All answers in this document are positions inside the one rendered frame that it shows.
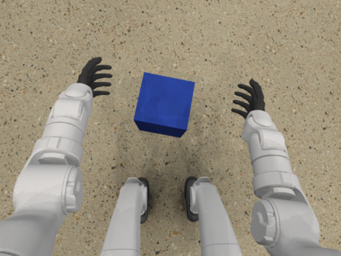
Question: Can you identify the carton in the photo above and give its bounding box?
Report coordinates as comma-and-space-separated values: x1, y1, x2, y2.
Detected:
134, 72, 195, 138

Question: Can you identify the right robot upper arm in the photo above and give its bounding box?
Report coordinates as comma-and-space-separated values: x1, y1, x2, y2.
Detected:
250, 197, 341, 256

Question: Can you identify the robot left thigh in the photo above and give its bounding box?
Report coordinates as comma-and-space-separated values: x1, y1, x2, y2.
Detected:
100, 183, 147, 256

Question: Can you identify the left robot foot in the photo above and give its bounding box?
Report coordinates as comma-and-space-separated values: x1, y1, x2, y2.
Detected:
138, 178, 149, 224

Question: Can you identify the left robot forearm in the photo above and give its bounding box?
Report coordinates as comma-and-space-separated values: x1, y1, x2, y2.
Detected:
13, 83, 93, 210

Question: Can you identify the right robot forearm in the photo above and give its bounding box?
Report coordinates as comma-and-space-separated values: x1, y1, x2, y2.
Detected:
241, 110, 320, 239

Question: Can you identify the right robot hand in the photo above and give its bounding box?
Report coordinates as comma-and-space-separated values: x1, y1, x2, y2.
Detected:
231, 79, 265, 119

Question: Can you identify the left robot hand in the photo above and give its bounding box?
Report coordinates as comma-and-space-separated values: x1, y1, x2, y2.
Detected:
77, 57, 112, 97

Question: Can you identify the left robot upper arm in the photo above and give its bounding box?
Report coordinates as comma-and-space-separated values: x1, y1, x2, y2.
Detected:
0, 164, 84, 256

